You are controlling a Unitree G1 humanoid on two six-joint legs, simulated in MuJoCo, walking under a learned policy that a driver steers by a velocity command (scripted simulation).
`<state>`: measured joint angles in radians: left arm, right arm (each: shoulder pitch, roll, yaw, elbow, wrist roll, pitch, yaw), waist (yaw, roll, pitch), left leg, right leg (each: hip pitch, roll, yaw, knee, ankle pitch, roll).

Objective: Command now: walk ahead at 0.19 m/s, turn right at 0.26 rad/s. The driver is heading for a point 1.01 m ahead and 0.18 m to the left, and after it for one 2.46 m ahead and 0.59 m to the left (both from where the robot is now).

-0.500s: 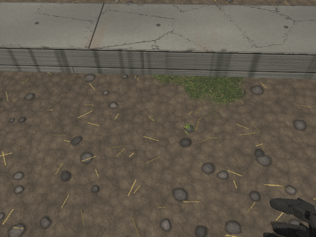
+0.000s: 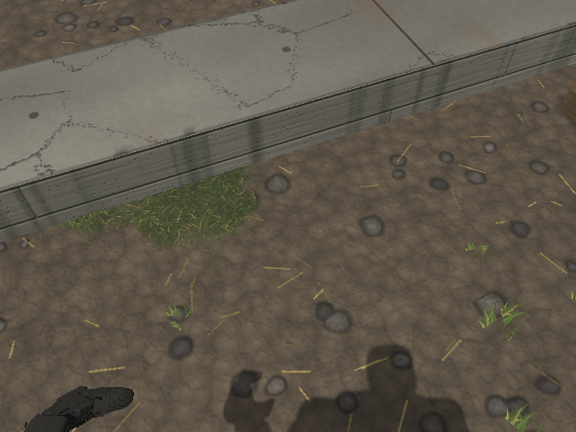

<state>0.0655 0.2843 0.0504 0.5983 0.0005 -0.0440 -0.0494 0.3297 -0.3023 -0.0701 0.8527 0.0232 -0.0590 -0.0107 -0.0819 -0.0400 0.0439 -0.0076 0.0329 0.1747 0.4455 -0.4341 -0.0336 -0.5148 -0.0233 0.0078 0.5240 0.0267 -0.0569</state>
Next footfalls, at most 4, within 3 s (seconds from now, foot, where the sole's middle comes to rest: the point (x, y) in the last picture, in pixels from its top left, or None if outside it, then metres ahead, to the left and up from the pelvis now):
0.34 left None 0.14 0.14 -0.76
1.58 left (230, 383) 0.56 0.12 -0.76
2.08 right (275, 261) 0.88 -0.01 -0.76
2.50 left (172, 242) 0.97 0.27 -0.76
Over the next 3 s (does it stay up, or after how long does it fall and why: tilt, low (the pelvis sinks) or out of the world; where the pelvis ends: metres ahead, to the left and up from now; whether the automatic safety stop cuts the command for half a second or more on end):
stays up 0.95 0.14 0.01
